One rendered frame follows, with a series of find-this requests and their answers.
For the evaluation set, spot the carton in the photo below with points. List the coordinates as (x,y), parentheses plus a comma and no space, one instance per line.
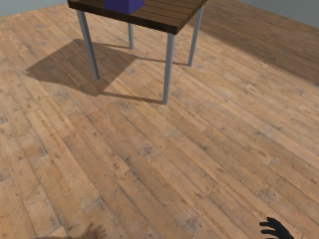
(123,6)

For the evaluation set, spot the table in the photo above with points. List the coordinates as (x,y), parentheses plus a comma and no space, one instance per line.
(168,16)

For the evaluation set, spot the robot right hand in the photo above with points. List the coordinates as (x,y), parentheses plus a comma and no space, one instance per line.
(280,231)

